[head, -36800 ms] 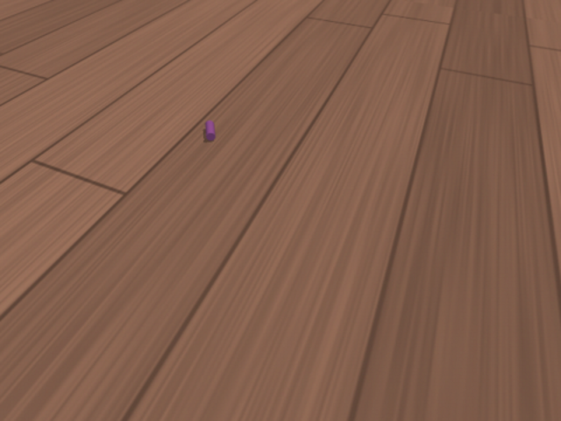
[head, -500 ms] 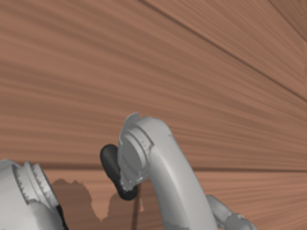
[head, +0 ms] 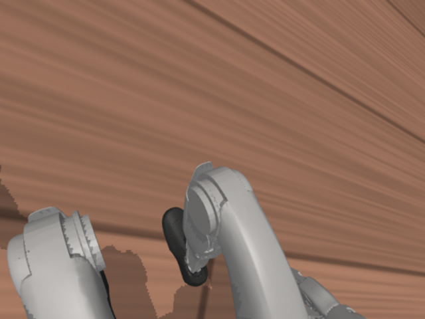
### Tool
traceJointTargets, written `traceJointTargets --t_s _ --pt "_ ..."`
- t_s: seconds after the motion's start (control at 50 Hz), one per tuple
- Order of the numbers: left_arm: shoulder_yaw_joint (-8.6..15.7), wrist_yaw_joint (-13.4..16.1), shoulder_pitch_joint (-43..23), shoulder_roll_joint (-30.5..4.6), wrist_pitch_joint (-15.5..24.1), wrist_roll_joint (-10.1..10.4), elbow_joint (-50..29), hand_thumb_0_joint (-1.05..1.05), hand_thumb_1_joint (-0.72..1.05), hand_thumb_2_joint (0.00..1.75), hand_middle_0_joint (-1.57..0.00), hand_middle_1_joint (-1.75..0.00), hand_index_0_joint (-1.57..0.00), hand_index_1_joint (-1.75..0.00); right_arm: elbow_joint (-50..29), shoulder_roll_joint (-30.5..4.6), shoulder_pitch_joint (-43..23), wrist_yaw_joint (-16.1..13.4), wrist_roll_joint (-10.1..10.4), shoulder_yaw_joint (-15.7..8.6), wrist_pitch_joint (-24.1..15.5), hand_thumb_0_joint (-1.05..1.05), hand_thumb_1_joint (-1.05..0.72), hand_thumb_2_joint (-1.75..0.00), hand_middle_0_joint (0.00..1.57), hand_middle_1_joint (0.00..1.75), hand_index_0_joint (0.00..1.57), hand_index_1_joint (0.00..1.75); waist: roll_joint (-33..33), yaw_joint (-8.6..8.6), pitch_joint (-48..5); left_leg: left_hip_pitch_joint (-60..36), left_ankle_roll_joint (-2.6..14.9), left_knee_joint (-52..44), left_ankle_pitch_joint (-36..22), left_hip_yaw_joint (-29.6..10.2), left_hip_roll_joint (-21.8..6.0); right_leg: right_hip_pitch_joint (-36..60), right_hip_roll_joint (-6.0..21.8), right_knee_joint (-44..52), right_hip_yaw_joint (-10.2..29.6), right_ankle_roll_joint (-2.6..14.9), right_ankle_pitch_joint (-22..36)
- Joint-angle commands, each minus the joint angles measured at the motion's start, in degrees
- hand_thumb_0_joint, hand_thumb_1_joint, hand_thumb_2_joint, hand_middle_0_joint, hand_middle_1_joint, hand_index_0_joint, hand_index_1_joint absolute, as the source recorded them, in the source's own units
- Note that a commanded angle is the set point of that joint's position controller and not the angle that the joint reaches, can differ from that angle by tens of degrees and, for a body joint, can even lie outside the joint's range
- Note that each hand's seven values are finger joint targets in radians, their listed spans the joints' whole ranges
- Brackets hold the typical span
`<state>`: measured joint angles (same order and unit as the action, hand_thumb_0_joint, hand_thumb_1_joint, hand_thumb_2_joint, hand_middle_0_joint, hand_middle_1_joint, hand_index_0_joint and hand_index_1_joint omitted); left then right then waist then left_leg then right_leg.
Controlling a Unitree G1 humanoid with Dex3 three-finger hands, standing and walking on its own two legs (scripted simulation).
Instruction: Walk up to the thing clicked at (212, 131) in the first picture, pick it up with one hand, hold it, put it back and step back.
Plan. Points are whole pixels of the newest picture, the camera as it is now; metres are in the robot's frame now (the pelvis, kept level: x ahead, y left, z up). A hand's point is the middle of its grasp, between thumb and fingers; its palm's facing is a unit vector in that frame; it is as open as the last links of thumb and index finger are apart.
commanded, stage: settle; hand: left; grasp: from above
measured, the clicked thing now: out of the picture +0.48 +0.38 -0.24
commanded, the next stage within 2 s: lift in 0.42 s
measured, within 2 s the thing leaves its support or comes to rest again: neither
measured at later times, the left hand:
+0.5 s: hand out of the picture +0.46 +0.35 -0.15, palm faces -0.43 -0.11 -0.90, open 8.1 cm
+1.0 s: hand out of the picture +0.40 +0.36 -0.04, palm faces -0.45 -0.15 -0.88, open 8.1 cm
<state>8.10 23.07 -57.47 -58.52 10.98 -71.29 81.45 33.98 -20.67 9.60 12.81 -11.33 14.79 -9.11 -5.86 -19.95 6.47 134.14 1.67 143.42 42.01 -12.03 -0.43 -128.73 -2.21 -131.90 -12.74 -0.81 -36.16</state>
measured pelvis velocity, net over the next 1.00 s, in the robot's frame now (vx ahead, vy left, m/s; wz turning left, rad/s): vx -0.01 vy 0.00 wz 0.14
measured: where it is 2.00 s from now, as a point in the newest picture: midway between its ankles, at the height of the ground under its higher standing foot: (147, 285)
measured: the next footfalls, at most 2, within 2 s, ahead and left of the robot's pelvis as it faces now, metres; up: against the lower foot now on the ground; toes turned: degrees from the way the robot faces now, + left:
none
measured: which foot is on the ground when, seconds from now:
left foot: down 0.00-1.00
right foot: down 0.00-1.00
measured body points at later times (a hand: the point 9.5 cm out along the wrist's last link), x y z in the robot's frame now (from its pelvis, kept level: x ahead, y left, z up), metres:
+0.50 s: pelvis +0.00 -0.01 +0.01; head +0.24 +0.10 +0.37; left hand +0.48 +0.36 -0.10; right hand +0.06 -0.27 -0.07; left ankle +0.06 +0.11 -0.29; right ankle +0.12 -0.11 -0.29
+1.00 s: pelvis -0.01 +0.00 +0.08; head +0.20 +0.09 +0.47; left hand +0.42 +0.37 +0.01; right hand +0.10 -0.27 -0.02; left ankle +0.06 +0.11 -0.29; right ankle +0.12 -0.11 -0.29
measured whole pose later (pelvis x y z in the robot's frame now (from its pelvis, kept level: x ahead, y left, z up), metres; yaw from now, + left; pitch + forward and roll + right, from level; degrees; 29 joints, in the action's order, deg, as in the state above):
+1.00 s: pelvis -0.01 +0.00 +0.08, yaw +8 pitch +36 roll -8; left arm 2.0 3.8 -43.9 -41.9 9.3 -62.0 57.5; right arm 35.4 -17.0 12.3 5.2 -2.3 2.9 3.1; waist 1.3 -10.8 -8.3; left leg 122.9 2.4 124.9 38.5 -4.1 0.5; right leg -119.9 -0.6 -119.2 -5.4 -0.8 -35.8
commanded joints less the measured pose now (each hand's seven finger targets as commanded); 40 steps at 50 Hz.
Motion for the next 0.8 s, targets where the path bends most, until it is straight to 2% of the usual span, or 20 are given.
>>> traceJointTargets --t_s 0.0,0.02,0.06,0.1,0.16,0.22,0.24,0.26,0.3,0.4,0.44,0.46,0.48,0.5,0.52,0.54,0.56,0.58,0.68,0.78 --pt "-0.20 -0.14 -15.66 -12.41 -0.80 2.56 -10.95 0.00 0.84 0.41 -1.12 -0.47 -1.16 -0.43 1.82 -17.64 11.69 -0.27 1.76 -8.03 0.95 0.00 -0.91 -0.90 0.20 0.30 0.20 0.30 35.51 -0.70 -41.32 -34.36 -1.79 -17.56 -19.18 2.76 -1.71 17.54 -2.24 9.95 -1.18 3.03 14.60" --pt "-2.68 -1.13 -16.26 -9.09 -1.00 2.79 -11.47 0.00 0.84 0.40 -1.12 -0.47 -1.16 -0.43 2.08 -16.61 12.03 -0.18 2.00 -7.87 1.24 0.00 -0.90 -0.90 0.20 0.30 0.20 0.30 34.93 -1.00 -40.88 -33.38 -1.56 -17.28 -18.85 3.36 -1.56 18.16 -2.41 10.35 -0.81 2.97 14.63" --pt "-2.04 -1.82 -16.18 -9.24 -0.98 3.17 -10.86 0.00 0.85 0.39 -1.13 -0.44 -1.17 -0.40 1.81 -16.83 12.47 -0.56 2.42 -8.14 2.04 0.00 -0.90 -0.90 0.20 0.30 0.20 0.30 30.34 -1.02 -41.06 -29.95 -0.90 -17.05 -17.63 3.86 -1.06 20.07 -2.22 11.25 -0.75 2.92 15.05" --pt "-3.19 -3.12 -17.75 -7.96 -0.64 3.72 -11.69 0.00 0.84 0.39 -1.14 -0.43 -1.18 -0.39 2.22 -15.84 12.52 -0.82 2.83 -8.11 2.61 0.00 -0.91 -0.90 0.20 0.30 0.20 0.30 28.15 -0.92 -41.26 -27.84 -0.35 -16.94 -16.46 4.65 -0.77 21.75 -2.26 11.78 0.00 2.74 14.74" --pt "-2.80 -4.14 -18.61 -9.08 0.08 3.61 -11.98 0.00 0.83 0.37 -1.14 -0.41 -1.17 -0.38 2.49 -15.65 12.95 -1.57 3.31 -8.43 3.51 0.00 -0.91 -0.90 0.20 0.30 0.20 0.30 27.29 -0.16 -40.65 -25.37 -0.30 -17.72 -13.41 5.51 -0.14 22.19 -1.90 12.59 0.62 3.06 11.81" --pt "-1.73 -4.66 -20.42 -10.52 0.95 2.86 -14.49 0.00 0.82 0.35 -1.13 -0.40 -1.17 -0.37 1.96 -15.21 12.91 -2.25 3.55 -8.90 4.20 0.00 -0.90 -0.90 0.20 0.30 0.20 0.30 28.22 0.63 -43.64 -27.44 -0.48 -18.49 -13.18 5.63 0.05 22.23 -1.77 12.44 0.95 3.15 11.18" --pt "-1.57 -4.65 -19.56 -10.66 0.91 2.63 -13.98 0.00 0.80 0.35 -1.13 -0.38 -1.16 -0.35 2.04 -14.81 12.40 -2.56 3.79 -9.04 4.52 0.00 -0.91 -0.90 0.20 0.30 0.20 0.30 28.54 1.87 -44.35 -28.62 -0.65 -18.82 -13.47 5.75 0.02 21.62 -1.69 12.12 1.22 3.34 11.17" --pt "-1.60 -4.69 -19.73 -9.92 0.96 2.53 -13.47 0.00 0.81 0.36 -1.13 -0.38 -1.16 -0.35 1.67 -14.79 12.41 -2.70 3.74 -9.08 4.64 0.00 -0.90 -0.90 0.20 0.30 0.20 0.30 29.17 1.07 -43.51 -28.93 -0.76 -19.23 -13.16 5.67 0.22 20.61 -1.49 12.24 1.05 3.43 10.76" --pt "-0.69 -4.55 -21.04 -11.21 1.19 2.14 -15.02 0.00 0.78 0.39 -1.12 -0.38 -1.14 -0.36 1.85 -14.78 12.01 -3.19 4.01 -9.51 5.10 0.00 -0.90 -0.90 0.20 0.30 0.20 0.30 31.21 2.34 -45.08 -31.23 -1.09 -20.26 -13.22 5.42 0.26 18.88 -1.27 11.75 1.22 3.75 10.58" --pt "-0.81 -4.90 -21.33 -10.36 0.87 1.64 -15.59 0.00 0.79 0.43 -1.13 -0.38 -1.15 -0.37 1.78 -13.32 12.55 -4.00 4.10 -9.99 6.14 0.00 -0.90 -0.90 0.20 0.30 0.20 0.30 31.60 2.51 -47.32 -31.84 -0.69 -20.80 -13.66 6.86 0.53 20.42 -1.19 12.75 2.14 3.67 10.87" --pt "-0.63 -5.28 -20.69 -9.96 0.52 2.01 -15.73 0.00 0.79 0.44 -1.13 -0.38 -1.14 -0.37 1.88 -13.32 13.04 -4.43 4.19 -10.61 6.43 0.00 -0.90 -0.90 0.20 0.30 0.20 0.30 29.86 2.56 -46.50 -30.70 -0.47 -21.04 -12.95 7.40 0.71 20.58 -1.06 13.96 2.40 3.73 10.08" --pt "-0.82 -5.66 -20.86 -9.84 0.41 2.19 -15.89 0.00 0.79 0.36 -1.14 -0.43 -1.18 -0.39 2.03 -13.14 13.34 -4.59 4.14 -10.70 6.59 0.00 -0.94 -0.91 0.20 0.30 0.20 0.30 28.99 2.37 -47.30 -30.91 -0.26 -20.51 -13.72 7.81 0.67 21.95 -1.18 14.47 2.74 3.59 10.83" --pt "-0.56 -6.02 -21.49 -10.20 0.35 2.35 -17.45 0.00 0.74 0.42 -1.08 -0.35 -1.10 -0.32 2.10 -12.95 13.87 -4.83 4.30 -10.77 6.87 0.00 -0.88 -0.89 0.20 0.30 0.20 0.30 29.12 2.76 -49.30 -30.71 -0.15 -20.84 -14.18 8.04 0.80 23.55 -1.19 14.74 2.99 3.57 11.18" --pt "-0.23 -6.53 -19.18 -9.98 0.00 2.71 -17.04 0.00 0.77 0.34 -1.12 -0.42 -1.16 -0.38 2.15 -13.18 14.04 -5.01 4.50 -11.47 6.99 0.00 -0.93 -0.91 0.20 0.30 0.20 0.30 28.73 3.61 -49.64 -31.98 -0.19 -21.14 -15.30 8.27 0.92 23.47 -0.95 15.02 3.08 3.58 11.94" --pt "-0.73 -7.32 -18.80 -9.01 -0.20 3.35 -18.53 0.00 0.75 0.39 -1.07 -0.34 -1.09 -0.31 2.06 -12.19 14.28 -4.99 4.56 -11.38 7.29 0.00 -0.88 -0.89 0.20 0.30 0.20 0.30 29.50 3.92 -52.83 -32.71 -0.13 -21.76 -15.99 8.30 0.72 25.74 -1.16 14.85 3.47 3.34 12.75" --pt "-0.10 -7.76 -18.38 -9.93 -0.40 3.72 -19.35 0.00 0.78 0.35 -1.12 -0.42 -1.16 -0.38 2.16 -12.70 14.43 -5.19 4.79 -11.88 7.63 0.00 -0.93 -0.91 0.20 0.30 0.20 0.30 29.38 4.74 -53.71 -33.17 0.00 -21.72 -17.08 8.62 0.84 26.32 -1.00 15.45 3.70 3.31 13.69" --pt "-0.31 -8.51 -17.26 -8.97 -0.72 4.22 -19.22 0.00 0.76 0.38 -1.07 -0.34 -1.09 -0.31 2.21 -12.78 14.70 -5.31 5.09 -12.26 7.83 0.00 -0.88 -0.89 0.20 0.30 0.20 0.30 28.94 4.62 -53.25 -33.39 -0.06 -22.61 -17.11 8.48 1.03 25.69 -0.84 15.74 3.48 3.44 13.45" --pt "-0.76 -9.34 -16.09 -8.15 -1.00 4.79 -19.84 0.00 0.79 0.32 -1.11 -0.42 -1.16 -0.38 2.13 -12.42 14.95 -5.39 5.22 -12.39 8.04 0.00 -0.93 -0.91 0.20 0.30 0.20 0.30 28.81 4.69 -52.72 -34.28 -0.13 -22.87 -18.37 8.58 0.92 26.03 -0.80 16.02 3.58 3.37 14.23" --pt "-0.36 -12.87 -15.27 -7.19 -1.70 7.54 -24.57 0.00 0.86 0.41 -1.15 -0.44 -1.19 -0.39 1.57 -12.19 15.25 -6.22 6.26 -13.97 9.71 0.00 -0.91 -0.90 0.20 0.30 0.20 0.30 28.15 6.21 -54.66 -37.07 -0.01 -25.14 -19.35 8.49 1.05 26.05 -0.53 17.89 4.29 3.65 13.98" --pt "-0.57 -14.89 -11.93 -5.39 -1.33 8.19 -30.22 0.00 0.82 0.41 -1.14 -0.40 -1.17 -0.37 0.42 -10.79 14.85 -7.01 7.54 -15.14 10.91 0.00 -0.91 -0.90 0.20 0.30 0.20 0.30 27.07 8.12 -54.78 -38.76 0.12 -29.13 -16.89 8.89 1.22 27.14 -0.33 20.62 5.34 3.85 11.87"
